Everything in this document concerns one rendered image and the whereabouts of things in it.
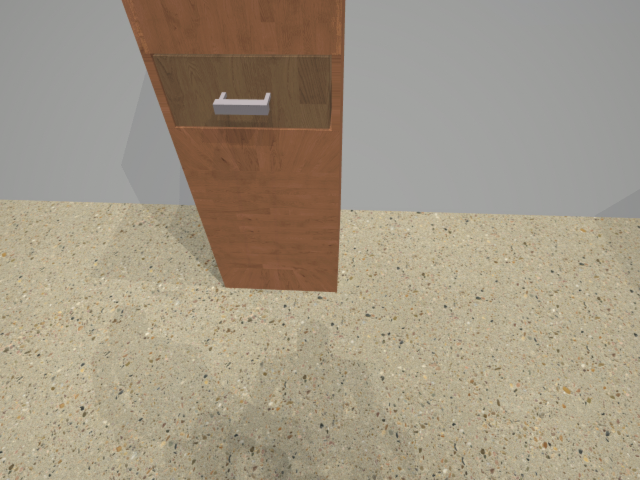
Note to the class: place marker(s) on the handle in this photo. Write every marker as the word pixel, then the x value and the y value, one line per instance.
pixel 223 106

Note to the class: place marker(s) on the cabinet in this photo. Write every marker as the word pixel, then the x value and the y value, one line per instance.
pixel 269 198

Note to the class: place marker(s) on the drawer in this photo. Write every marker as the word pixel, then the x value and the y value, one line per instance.
pixel 300 87

